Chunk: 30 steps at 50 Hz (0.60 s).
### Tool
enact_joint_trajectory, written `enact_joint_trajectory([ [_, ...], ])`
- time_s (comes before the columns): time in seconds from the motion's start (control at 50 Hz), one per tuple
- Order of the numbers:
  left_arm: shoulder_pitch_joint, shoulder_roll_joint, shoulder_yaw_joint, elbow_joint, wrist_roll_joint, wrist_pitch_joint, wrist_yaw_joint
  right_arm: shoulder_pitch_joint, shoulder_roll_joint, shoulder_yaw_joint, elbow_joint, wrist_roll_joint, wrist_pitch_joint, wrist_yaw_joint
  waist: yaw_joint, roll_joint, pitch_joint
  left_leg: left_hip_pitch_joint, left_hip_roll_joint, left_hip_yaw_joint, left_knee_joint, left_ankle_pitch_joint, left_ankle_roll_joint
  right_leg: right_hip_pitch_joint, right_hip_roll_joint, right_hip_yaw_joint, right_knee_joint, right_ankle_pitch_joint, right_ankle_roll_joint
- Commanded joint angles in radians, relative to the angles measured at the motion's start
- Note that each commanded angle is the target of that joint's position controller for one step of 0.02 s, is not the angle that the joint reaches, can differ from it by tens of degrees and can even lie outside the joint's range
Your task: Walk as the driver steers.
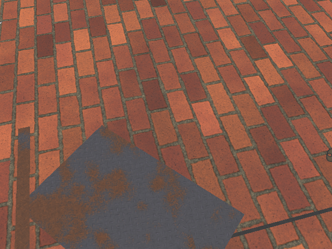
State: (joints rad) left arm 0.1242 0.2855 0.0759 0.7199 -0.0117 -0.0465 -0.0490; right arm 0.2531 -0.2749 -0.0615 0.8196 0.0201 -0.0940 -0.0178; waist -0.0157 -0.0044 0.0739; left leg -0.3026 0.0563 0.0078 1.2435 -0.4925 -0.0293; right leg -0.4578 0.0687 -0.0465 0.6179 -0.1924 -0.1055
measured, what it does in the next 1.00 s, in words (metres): walks ahead, turning left: left foot, then right foot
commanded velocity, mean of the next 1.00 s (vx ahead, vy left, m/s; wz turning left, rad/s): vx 0.08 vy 0.00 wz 0.21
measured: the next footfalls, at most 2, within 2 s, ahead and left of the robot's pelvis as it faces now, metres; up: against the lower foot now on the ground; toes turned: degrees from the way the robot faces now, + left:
left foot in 0.42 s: +0.27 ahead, +0.13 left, +0.00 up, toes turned +0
right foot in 0.82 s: +0.26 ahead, -0.10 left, +0.00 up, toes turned +18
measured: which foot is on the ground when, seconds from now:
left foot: up 0.00-0.40, down 0.42-0.82, up 0.84-1.00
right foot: down 0.00-0.44, up 0.46-0.80, down 0.82-1.00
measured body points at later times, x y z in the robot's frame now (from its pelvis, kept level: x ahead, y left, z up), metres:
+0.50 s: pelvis +0.16 +0.03 +0.01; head +0.20 +0.05 +0.46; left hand +0.31 +0.30 -0.10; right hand +0.31 -0.24 -0.09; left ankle +0.22 +0.13 -0.72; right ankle +0.08 -0.07 -0.66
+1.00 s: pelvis +0.18 +0.00 +0.02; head +0.22 -0.02 +0.47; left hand +0.21 +0.30 -0.07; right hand +0.42 -0.23 -0.08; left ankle +0.13 +0.14 -0.64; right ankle +0.22 -0.11 -0.72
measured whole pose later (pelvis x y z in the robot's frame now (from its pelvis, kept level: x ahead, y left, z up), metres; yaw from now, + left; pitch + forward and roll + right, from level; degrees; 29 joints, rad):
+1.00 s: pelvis +0.18 +0.00 +0.02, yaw +18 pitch +2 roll +1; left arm 0.22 0.25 0.06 0.75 0.01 -0.01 0.03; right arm 0.19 -0.34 -0.10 0.65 0.01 0.04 -0.04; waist 0.02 0.05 0.01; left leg -0.54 -0.10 -0.15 1.11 -0.42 -0.06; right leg -0.26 -0.01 0.02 0.46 -0.24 -0.02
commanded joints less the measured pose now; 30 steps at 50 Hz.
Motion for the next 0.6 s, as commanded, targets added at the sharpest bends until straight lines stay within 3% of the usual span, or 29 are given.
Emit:
enact_joint_trajectory([
  [0.02, 0.060, 0.115, 0.034, -0.065, -0.010, -0.016, 0.014, -0.019, -0.142, -0.034, -0.102, -0.022, -0.029, -0.015, 0.015, 0.025, -0.175, -0.369, 0.049, -0.087, 0.036, 0.086, 0.002, 0.407, -0.284, 0.383, -0.269, 0.565, -0.205],
  [0.04, 0.042, 0.110, 0.030, -0.078, 0.002, -0.013, 0.019, -0.010, -0.144, -0.038, -0.106, -0.028, -0.011, -0.016, -0.009, 0.004, -0.167, -0.301, 0.058, -0.090, 0.009, 0.109, -0.002, 0.322, -0.261, 0.351, -0.286, 0.611, -0.194],
  [0.08, 0.041, 0.122, 0.032, -0.075, 0.012, -0.016, 0.026, 0.022, -0.107, -0.031, -0.102, -0.032, 0.015, -0.017, -0.030, -0.007, -0.176, -0.261, 0.045, -0.067, -0.064, 0.154, -0.022, 0.255, -0.240, 0.283, -0.296, 0.748, -0.192],
  [0.12, 0.062, 0.128, 0.031, -0.058, 0.013, -0.016, 0.039, 0.015, -0.082, -0.022, -0.102, -0.034, 0.026, -0.020, -0.025, -0.029, -0.191, -0.273, 0.029, -0.049, -0.159, 0.230, -0.034, 0.255, -0.222, 0.223, -0.291, 0.824, -0.177],
  [0.18, 0.060, 0.085, 0.009, -0.035, 0.010, -0.002, 0.056, -0.035, -0.054, -0.005, -0.101, -0.029, 0.029, -0.010, -0.002, -0.067, -0.209, -0.243, 0.038, -0.042, -0.358, 0.396, -0.032, 0.278, -0.193, 0.141, -0.294, 0.759, -0.122],
  [0.24, 0.074, 0.090, 0.001, -0.006, 0.027, 0.000, 0.062, -0.102, -0.061, -0.001, -0.108, -0.015, 0.022, 0.010, 0.040, -0.075, -0.194, -0.177, 0.031, -0.037, -0.517, 0.535, -0.014, 0.297, -0.209, 0.117, -0.307, 0.677, -0.094],
  [0.28, 0.070, 0.100, -0.001, 0.014, 0.037, -0.001, 0.059, -0.122, -0.079, -0.006, -0.117, -0.011, 0.022, 0.017, 0.049, -0.079, -0.167, -0.176, 0.023, -0.041, -0.562, 0.497, 0.002, 0.327, -0.240, 0.129, -0.301, 0.638, -0.100],
  [0.34, 0.066, 0.132, 0.010, 0.031, 0.024, 0.016, 0.068, -0.150, -0.115, -0.019, -0.154, -0.012, 0.023, 0.031, 0.053, -0.088, -0.122, -0.250, -0.002, -0.027, -0.589, 0.312, 0.035, 0.408, -0.291, 0.162, -0.227, 0.638, -0.110],
  [0.38, 0.054, 0.135, 0.013, 0.027, 0.006, 0.037, 0.083, -0.118, -0.107, -0.021, -0.161, -0.014, 0.026, 0.043, 0.031, -0.082, -0.118, -0.231, -0.021, -0.002, -0.660, 0.291, 0.062, 0.435, -0.301, 0.169, -0.145, 0.645, -0.094],
  [0.4, 0.055, 0.134, 0.014, 0.025, -0.002, 0.045, 0.091, -0.075, -0.112, -0.025, -0.155, -0.017, 0.026, 0.046, 0.006, -0.063, -0.133, -0.147, -0.033, 0.000, -0.750, 0.416, 0.087, 0.419, -0.273, 0.148, -0.077, 0.657, -0.060],
  [0.42, 0.067, 0.127, 0.013, 0.011, 0.008, 0.041, 0.098, -0.019, -0.168, -0.043, -0.150, -0.025, 0.025, 0.040, -0.004, 0.015, -0.196, 0.006, 0.016, -0.100, -0.767, 0.752, 0.135, 0.352, -0.194, 0.093, 0.060, 0.583, -0.003],
  [0.44, 0.079, 0.099, 0.007, -0.025, 0.032, 0.029, 0.096, 0.014, -0.254, -0.064, -0.161, -0.035, 0.027, 0.031, 0.026, 0.193, -0.247, 0.197, 0.182, -0.348, -0.765, 1.125, 0.281, 0.123, -0.030, -0.002, 0.316, 0.224, 0.085],
  [0.46, 0.019, 0.081, -0.003, -0.044, 0.045, 0.024, 0.085, 0.101, -0.198, -0.052, -0.149, -0.039, 0.040, 0.021, -0.044, 0.307, -0.328, 0.361, 0.317, -0.565, -0.839, 1.222, 0.428, -0.105, 0.076, 0.063, 0.541, -0.443, 0.126],
  [0.48, 0.052, 0.092, 0.000, -0.033, 0.022, 0.026, 0.071, 0.081, -0.166, -0.038, -0.159, -0.036, 0.041, 0.018, -0.026, 0.196, -0.357, 0.343, 0.310, -0.547, -0.844, 1.044, 0.399, -0.130, 0.011, 0.169, 0.638, -0.473, 0.122],
  [0.5, 0.029, 0.086, 0.000, -0.029, 0.005, 0.037, 0.070, 0.010, -0.155, -0.041, -0.182, -0.027, 0.047, 0.015, -0.008, 0.115, -0.291, 0.284, 0.250, -0.462, -0.841, 0.907, 0.344, -0.160, -0.018, 0.165, 0.668, -0.419, 0.130],
  [0.52, 0.013, 0.083, 0.002, -0.028, 0.007, 0.049, 0.073, -0.038, -0.151, -0.040, -0.195, -0.014, 0.059, 0.012, 0.006, 0.051, -0.223, 0.195, 0.206, -0.399, -0.865, 0.800, 0.301, -0.175, -0.040, 0.151, 0.604, -0.365, 0.139],
  [0.54, 0.001, 0.093, 0.009, -0.031, 0.015, 0.059, 0.081, -0.071, -0.146, -0.038, -0.209, -0.008, 0.068, 0.005, 0.019, 0.043, -0.203, 0.137, 0.169, -0.365, -0.886, 0.698, 0.270, -0.143, -0.059, 0.145, 0.524, -0.308, 0.146],
  [0.56, 0.003, 0.070, 0.004, -0.035, 0.016, 0.065, 0.082, -0.090, -0.155, -0.041, -0.216, -0.009, 0.081, 0.004, 0.035, 0.074, -0.186, 0.076, 0.123, -0.336, -0.898, 0.648, 0.254, -0.095, -0.045, 0.117, 0.447, -0.272, 0.157],
  [0.6, 0.018, 0.051, 0.001, -0.031, 0.011, 0.065, 0.085, -0.075, -0.168, -0.051, -0.225, -0.018, 0.096, -0.004, 0.029, 0.137, -0.201, 0.063, 0.098, -0.331, -0.906, 0.603, 0.254, -0.047, -0.024, 0.103, 0.343, -0.236, 0.176],
])
Velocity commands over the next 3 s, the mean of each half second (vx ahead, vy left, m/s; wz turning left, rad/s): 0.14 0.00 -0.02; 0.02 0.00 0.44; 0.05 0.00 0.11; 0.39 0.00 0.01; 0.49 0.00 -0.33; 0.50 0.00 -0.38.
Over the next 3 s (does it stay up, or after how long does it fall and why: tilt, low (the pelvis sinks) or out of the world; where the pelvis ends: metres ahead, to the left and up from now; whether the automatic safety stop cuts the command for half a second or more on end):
stays up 0.92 0.13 0.03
